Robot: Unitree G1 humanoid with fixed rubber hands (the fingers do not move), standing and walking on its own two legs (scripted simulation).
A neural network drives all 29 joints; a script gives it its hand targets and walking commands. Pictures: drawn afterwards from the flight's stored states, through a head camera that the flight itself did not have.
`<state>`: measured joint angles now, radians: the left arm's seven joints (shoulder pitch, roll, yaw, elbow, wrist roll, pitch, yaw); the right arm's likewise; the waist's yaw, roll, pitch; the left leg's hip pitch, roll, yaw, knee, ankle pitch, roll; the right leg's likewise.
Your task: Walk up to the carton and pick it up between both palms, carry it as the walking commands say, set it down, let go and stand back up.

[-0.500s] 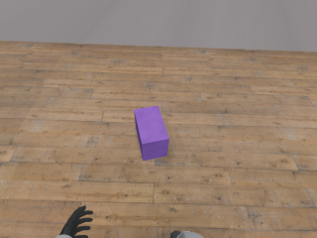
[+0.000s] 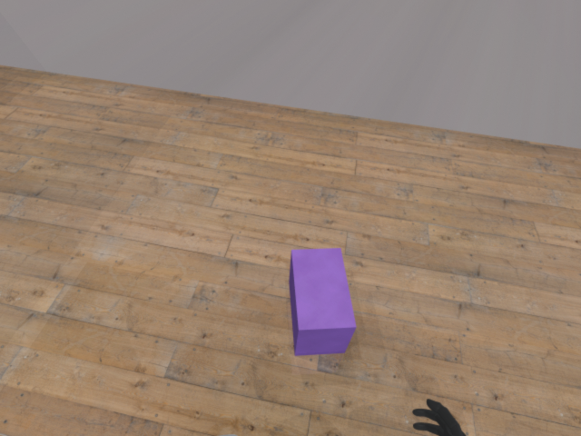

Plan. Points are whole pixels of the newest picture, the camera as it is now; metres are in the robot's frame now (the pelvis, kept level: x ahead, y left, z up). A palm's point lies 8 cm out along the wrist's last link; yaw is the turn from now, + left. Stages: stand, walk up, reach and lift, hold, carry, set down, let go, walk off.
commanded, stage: walk up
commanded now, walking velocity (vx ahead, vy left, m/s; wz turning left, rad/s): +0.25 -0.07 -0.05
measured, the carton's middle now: (318, 301) +0.64 -0.08 -0.65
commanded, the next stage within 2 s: none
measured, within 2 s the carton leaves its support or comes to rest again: neither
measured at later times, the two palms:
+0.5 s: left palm (188, 381) +0.22 +0.17 -0.12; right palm out of the picture +0.02 -0.27 -0.13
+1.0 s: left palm (177, 433) +0.15 +0.17 -0.13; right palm out of the picture +0.12 -0.29 -0.13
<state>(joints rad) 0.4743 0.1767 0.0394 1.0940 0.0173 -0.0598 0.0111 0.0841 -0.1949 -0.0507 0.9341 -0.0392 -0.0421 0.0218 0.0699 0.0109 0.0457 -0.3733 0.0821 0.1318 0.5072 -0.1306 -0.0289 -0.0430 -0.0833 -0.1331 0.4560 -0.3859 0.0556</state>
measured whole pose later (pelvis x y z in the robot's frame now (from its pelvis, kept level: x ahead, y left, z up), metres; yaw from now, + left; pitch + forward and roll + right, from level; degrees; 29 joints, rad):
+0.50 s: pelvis +0.11 -0.05 +0.01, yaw -1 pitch +0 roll +1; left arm 0.14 0.18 0.04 0.99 0.02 -0.03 0.00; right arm 0.41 -0.15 -0.05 1.10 -0.02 -0.02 -0.02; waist -0.07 -0.01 0.04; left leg -0.18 0.11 0.14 0.46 -0.27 -0.06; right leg -0.27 -0.08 -0.10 0.42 -0.12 0.02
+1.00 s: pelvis +0.13 -0.06 +0.02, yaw -2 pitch -2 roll +0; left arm 0.24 0.18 0.03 1.13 0.01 -0.01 0.03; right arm 0.26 -0.17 -0.02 1.13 -0.01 -0.01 -0.03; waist 0.01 0.00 0.03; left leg -0.11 0.06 0.07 0.34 -0.20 -0.03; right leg -0.16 -0.04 -0.10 0.34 -0.15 0.00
